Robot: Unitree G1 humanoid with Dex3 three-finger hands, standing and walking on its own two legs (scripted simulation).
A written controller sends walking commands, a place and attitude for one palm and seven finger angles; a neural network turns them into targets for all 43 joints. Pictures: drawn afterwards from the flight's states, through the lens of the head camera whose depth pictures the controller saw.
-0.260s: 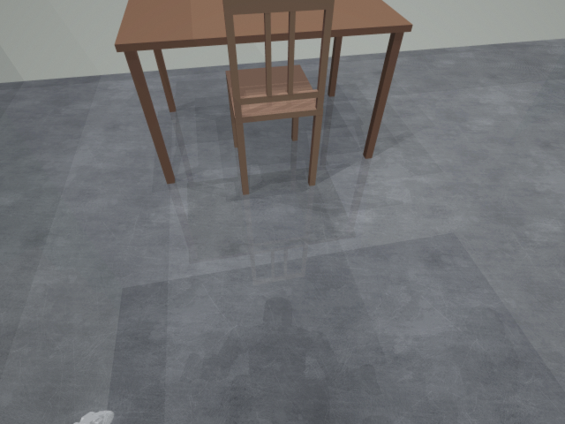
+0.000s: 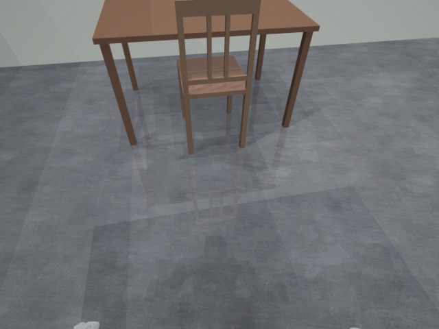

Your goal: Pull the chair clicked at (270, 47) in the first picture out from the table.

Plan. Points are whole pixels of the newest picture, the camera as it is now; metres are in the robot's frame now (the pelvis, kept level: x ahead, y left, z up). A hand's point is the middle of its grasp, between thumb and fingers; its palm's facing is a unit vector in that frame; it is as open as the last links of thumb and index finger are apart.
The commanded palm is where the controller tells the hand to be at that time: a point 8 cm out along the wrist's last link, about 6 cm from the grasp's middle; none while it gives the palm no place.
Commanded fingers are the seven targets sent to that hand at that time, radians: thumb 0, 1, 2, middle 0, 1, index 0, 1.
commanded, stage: stand and wait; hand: left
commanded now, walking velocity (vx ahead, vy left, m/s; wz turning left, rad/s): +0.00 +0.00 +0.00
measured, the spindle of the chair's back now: (209, 49) +1.34 +0.14 -0.08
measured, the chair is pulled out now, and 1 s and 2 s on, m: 0.00 0.00 0.00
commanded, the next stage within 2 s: look at it before walking up in 0.56 s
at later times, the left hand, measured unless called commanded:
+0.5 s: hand out of the picture +0.05 +0.25 -0.15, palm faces -0.03 -0.94 -0.34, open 7.4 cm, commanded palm none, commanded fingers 0.00 0.90 0.90 -0.20 -0.30 -0.20 -0.30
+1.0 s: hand out of the picture +0.07 +0.25 -0.15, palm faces -0.03 -0.94 -0.33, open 7.4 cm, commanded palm none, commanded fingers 0.00 0.90 0.90 -0.20 -0.30 -0.20 -0.30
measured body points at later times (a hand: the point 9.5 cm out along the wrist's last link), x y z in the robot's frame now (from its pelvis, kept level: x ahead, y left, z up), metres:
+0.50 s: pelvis -0.01 +0.00 +0.00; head -0.01 +0.00 +0.45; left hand +0.05 +0.30 -0.13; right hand +0.05 -0.30 -0.13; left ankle +0.00 +0.13 -0.74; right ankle -0.01 -0.11 -0.74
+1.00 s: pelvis -0.01 +0.00 +0.01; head -0.01 +0.01 +0.46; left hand +0.07 +0.30 -0.13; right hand +0.07 -0.29 -0.13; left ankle +0.00 +0.13 -0.74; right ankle -0.01 -0.11 -0.74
